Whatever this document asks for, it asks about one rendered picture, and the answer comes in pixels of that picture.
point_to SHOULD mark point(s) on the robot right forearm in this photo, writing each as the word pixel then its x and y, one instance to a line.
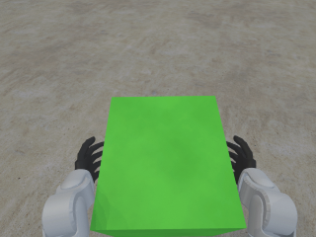
pixel 271 213

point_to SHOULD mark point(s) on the robot left forearm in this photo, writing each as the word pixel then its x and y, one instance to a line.
pixel 65 214

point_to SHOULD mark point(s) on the carton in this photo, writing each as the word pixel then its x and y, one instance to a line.
pixel 166 170

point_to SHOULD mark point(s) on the robot right hand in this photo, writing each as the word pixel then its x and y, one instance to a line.
pixel 244 158

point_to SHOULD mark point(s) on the robot left hand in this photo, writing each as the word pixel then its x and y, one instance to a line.
pixel 85 158

